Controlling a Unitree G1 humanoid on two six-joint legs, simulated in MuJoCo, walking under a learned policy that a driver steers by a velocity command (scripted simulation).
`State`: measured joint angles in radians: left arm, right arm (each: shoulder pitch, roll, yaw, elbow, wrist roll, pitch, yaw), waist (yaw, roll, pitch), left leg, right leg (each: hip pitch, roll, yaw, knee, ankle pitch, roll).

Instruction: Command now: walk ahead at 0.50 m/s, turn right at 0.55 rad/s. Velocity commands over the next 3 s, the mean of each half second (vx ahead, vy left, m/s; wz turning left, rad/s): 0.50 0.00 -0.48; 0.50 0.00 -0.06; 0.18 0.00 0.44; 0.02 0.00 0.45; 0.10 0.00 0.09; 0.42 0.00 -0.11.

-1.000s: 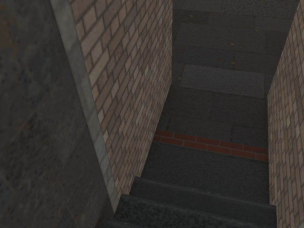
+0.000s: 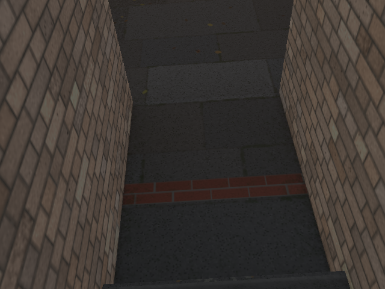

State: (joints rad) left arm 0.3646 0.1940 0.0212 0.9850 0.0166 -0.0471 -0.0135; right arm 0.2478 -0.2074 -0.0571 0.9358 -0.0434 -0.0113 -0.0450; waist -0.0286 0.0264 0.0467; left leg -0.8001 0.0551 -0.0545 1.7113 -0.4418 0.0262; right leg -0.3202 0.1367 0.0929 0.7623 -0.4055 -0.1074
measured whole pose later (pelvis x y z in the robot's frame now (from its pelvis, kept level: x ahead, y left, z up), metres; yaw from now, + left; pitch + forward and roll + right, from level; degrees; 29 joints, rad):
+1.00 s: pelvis +0.52 -0.02 -0.35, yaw -14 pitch +1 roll +0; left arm 0.20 0.19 0.03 0.98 0.04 -0.05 -0.01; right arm 0.47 -0.12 -0.01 1.10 -0.03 -0.06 -0.03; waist -0.11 -0.04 0.00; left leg -0.60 -0.06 -0.02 1.80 -0.75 0.10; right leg -0.25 0.07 -0.10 0.47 -0.24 -0.12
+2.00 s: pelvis +0.84 -0.05 -0.53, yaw +16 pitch +1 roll +1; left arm 0.15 0.23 0.01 0.78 0.03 -0.02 0.04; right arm 0.33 -0.22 -0.06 0.77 -0.02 0.02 -0.02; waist -0.01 0.02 -0.01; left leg -0.40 -0.14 -0.16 0.68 -0.40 0.01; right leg -0.25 0.03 0.05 0.50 -0.26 -0.02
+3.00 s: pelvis +1.14 +0.00 -0.56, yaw +10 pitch +0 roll +0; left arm 0.02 0.22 0.04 0.85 0.04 -0.06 -0.02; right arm 0.44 -0.20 -0.02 1.02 -0.02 -0.08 -0.02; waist -0.03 0.01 0.08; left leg -0.13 0.02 0.03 1.11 -0.46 0.05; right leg -0.46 0.12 -0.05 0.62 -0.17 -0.15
